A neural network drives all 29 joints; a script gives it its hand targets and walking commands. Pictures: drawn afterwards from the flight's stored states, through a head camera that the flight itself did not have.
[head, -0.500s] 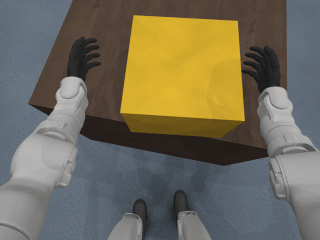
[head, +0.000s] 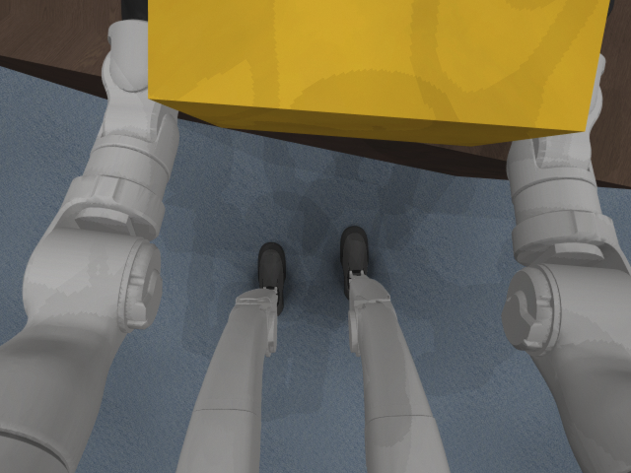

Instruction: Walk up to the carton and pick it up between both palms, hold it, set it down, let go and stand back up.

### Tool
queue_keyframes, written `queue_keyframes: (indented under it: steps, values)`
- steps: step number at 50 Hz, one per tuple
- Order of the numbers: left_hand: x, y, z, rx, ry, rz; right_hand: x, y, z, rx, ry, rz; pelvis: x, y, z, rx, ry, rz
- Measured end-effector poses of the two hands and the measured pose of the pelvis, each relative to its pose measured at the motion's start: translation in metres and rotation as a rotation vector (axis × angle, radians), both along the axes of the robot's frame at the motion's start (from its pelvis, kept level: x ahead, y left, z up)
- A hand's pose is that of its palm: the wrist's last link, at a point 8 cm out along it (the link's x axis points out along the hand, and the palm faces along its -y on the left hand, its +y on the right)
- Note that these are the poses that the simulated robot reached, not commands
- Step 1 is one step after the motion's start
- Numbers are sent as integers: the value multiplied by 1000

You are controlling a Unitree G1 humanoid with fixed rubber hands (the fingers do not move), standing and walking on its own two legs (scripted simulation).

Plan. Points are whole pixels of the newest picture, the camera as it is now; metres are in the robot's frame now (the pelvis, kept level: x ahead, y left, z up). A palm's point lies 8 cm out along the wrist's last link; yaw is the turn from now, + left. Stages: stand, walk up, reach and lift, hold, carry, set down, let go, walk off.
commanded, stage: reach and lift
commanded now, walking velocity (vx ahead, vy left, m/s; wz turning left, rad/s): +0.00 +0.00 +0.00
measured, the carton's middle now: out of the picture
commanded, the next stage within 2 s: none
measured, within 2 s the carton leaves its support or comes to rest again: leaves its support in 1.22 s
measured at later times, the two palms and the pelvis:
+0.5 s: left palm (96, 8) +0.52 +0.19 -0.07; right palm (515, 60) +0.49 -0.16 -0.09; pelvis +0.02 +0.02 +0.03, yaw +0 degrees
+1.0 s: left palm (105, 41) +0.50 +0.20 -0.10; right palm (504, 52) +0.50 -0.16 -0.10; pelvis +0.02 +0.01 -0.02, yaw +2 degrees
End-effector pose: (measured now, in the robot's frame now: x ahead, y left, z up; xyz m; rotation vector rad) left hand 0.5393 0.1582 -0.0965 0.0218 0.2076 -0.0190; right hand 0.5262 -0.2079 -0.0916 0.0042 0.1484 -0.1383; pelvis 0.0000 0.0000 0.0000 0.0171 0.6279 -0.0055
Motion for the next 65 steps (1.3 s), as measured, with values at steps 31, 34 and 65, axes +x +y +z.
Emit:
queue_keyframes:
  steps: [31, 34, 65]
  values:
    - [-41, 43, -1, 26, 29, 115, -32, 50, -7, -29, 33, 13, 16, 25, 25, -41, -241, 41]
    - [-41, 42, -1, 27, 27, 113, -30, 50, -12, -1, 17, 18, 16, 24, 24, -41, -234, 39]
    - [-52, 22, 10, 15, 102, 91, -51, 32, 11, -61, 204, -4, 41, 9, -40, -44, 166, 66]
